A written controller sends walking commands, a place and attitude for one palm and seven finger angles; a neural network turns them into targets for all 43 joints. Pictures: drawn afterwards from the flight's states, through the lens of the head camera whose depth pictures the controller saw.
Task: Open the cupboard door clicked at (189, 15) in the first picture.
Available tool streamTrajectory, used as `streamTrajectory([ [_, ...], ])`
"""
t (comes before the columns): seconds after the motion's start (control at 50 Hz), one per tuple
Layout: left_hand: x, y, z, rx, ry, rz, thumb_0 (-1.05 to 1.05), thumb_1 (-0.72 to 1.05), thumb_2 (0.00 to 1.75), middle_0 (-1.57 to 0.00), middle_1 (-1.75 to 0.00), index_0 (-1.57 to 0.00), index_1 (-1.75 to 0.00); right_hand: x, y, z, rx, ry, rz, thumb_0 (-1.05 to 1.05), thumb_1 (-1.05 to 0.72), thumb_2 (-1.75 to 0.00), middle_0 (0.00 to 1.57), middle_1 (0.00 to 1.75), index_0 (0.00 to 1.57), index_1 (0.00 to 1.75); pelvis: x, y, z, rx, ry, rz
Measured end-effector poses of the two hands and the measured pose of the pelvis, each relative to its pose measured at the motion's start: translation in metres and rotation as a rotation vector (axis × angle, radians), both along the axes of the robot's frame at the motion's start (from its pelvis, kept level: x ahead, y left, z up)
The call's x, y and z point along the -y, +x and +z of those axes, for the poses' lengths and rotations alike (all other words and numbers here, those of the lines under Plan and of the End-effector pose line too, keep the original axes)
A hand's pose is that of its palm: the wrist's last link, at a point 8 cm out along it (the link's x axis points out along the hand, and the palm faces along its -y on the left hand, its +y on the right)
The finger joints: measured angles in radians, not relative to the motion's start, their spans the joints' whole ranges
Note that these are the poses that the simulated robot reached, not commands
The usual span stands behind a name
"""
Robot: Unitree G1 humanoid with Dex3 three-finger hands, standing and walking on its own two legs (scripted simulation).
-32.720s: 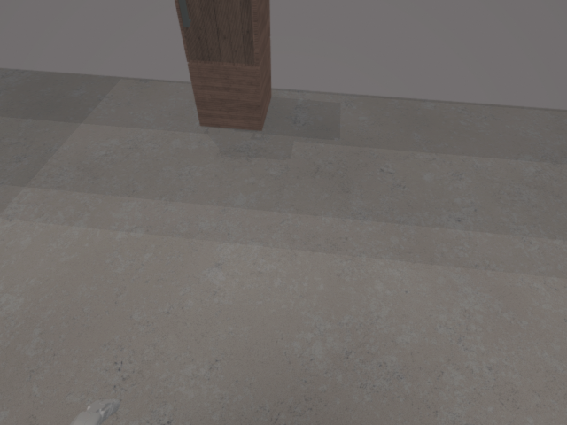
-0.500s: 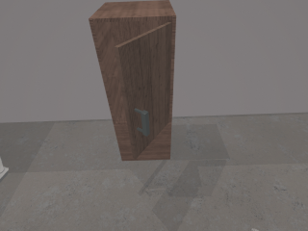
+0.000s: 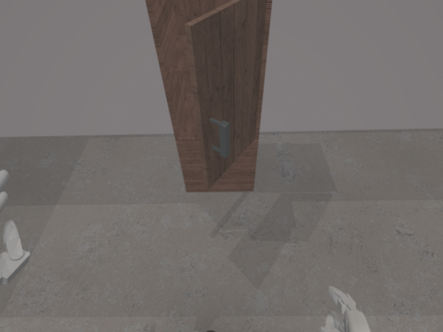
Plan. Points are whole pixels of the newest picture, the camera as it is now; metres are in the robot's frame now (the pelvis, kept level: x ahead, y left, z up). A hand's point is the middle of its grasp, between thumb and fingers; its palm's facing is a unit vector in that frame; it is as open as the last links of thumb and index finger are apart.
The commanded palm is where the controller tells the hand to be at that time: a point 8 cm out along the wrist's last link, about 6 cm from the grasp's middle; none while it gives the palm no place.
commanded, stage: stop stepping back and stand still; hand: left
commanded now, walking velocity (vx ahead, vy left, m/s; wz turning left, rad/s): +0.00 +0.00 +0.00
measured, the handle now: (219, 137) +0.69 +0.06 -0.09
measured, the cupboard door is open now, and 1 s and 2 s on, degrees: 55 55 55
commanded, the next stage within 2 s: let the arm hang, fingers relaxed in 0.12 s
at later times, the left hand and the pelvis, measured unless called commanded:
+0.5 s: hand out of the picture +0.10 +0.20 -0.17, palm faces -0.02 -0.98 -0.21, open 7.4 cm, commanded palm none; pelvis +0.00 +0.01 -0.02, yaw +2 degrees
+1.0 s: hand out of the picture -0.04 +0.19 -0.16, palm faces +0.09 -0.96 -0.27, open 7.4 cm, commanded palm none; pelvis -0.01 +0.00 +0.00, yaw +2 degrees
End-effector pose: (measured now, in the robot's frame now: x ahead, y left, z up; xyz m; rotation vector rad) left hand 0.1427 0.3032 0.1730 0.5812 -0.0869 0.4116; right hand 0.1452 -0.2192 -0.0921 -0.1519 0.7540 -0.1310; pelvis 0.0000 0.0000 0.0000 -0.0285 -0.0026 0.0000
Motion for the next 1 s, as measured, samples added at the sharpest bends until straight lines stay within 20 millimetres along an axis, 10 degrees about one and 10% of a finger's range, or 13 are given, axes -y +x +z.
streamTrajectory([
  [0.26, -0.005, 0.034, -0.013, 0.088, -0.038, -0.064, 0.01, 0.89, 0.9, -0.21, -0.3, -0.2, -0.3, 0.004, 0.006, 0.011, 0.041, -0.083, 0.057, 0.01, -0.9, -0.9, 0.21, 0.3, 0.2, 0.3, -0.008, -0.011, -0.004, 0.01, 0.001, 0.02],
  [0.38, -0.001, 0.034, -0.18, -0.583, -0.262, -0.023, 0.0, 0.9, 0.9, -0.2, -0.3, -0.2, -0.3, 0.024, -0.02, -0.032, -0.134, -0.062, 0.017, 0.0, -0.9, -0.9, 0.21, 0.3, 0.2, 0.3, -0.017, -0.014, -0.019, 0.037, -0.032, 0.03],
  [0.46, 0.03, -0.014, -0.283, -0.931, -0.463, 0.024, 0.01, 0.91, 0.9, -0.2, -0.3, -0.2, -0.3, 0.036, -0.069, -0.043, -0.305, -0.105, -0.045, 0.0, -0.91, -0.9, 0.21, 0.3, 0.2, 0.3, -0.016, -0.004, -0.027, 0.064, -0.019, 0.038],
  [0.54, 0.069, -0.085, -0.332, -1.234, -0.607, 0.063, 0.01, 0.92, 0.9, -0.2, -0.3, -0.2, -0.3, 0.039, -0.126, -0.041, -0.51, -0.127, -0.076, 0.0, -0.91, -0.9, 0.2, 0.3, 0.2, 0.3, -0.013, -0.006, -0.02, 0.033, 0.01, 0.019],
  [0.64, 0.068, -0.192, -0.323, -1.476, -0.659, 0.254, 0.01, 0.96, 0.9, -0.21, -0.3, -0.2, -0.3, 0.041, -0.174, -0.038, -0.717, -0.108, -0.084, 0.0, -0.91, -0.9, 0.2, 0.3, 0.2, 0.3, -0.004, -0.015, -0.006, -0.017, 0.032, 0.014],
  [0.76, 0.058, -0.283, -0.287, -1.661, -0.635, 0.483, 0.01, 0.94, 0.9, -0.2, -0.3, -0.2, -0.3, 0.039, -0.176, -0.039, -0.748, -0.058, -0.105, 0.01, -0.91, -0.9, 0.2, 0.3, 0.2, 0.3, 0.003, -0.012, 0.004, -0.016, 0.04, 0.026],
  [0.86, 0.051, -0.268, -0.287, -1.618, -0.607, 0.503, 0.01, 0.92, 0.9, -0.2, -0.3, -0.2, -0.3, 0.03, -0.148, -0.054, -0.689, -0.044, -0.062, 0.0, -0.91, -0.9, 0.2, 0.3, 0.2, 0.3, 0.0, -0.006, -0.001, -0.025, 0.026, 0.053],
  [1.0, 0.064, -0.189, -0.302, -1.407, -0.623, 0.362, 0.01, 0.91, 0.9, -0.2, -0.3, -0.2, -0.3, 0.009, -0.097, -0.056, -0.557, -0.017, -0.001, 0.0, -0.91, -0.9, 0.2, 0.3, 0.2, 0.3, 0.001, -0.013, 0.003, -0.003, 0.044, 0.039],
])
